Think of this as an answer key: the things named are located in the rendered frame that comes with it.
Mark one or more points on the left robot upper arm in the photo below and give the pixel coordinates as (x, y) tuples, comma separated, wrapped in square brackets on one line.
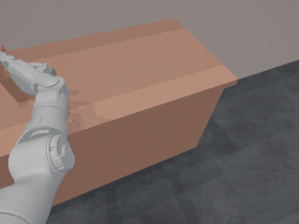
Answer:
[(38, 167)]

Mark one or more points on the counter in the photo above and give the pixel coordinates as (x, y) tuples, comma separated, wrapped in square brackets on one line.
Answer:
[(138, 96)]

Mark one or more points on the left robot hand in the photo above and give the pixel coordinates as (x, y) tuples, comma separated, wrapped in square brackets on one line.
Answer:
[(22, 72)]

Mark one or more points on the robot left forearm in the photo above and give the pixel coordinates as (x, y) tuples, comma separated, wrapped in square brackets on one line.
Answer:
[(50, 109)]

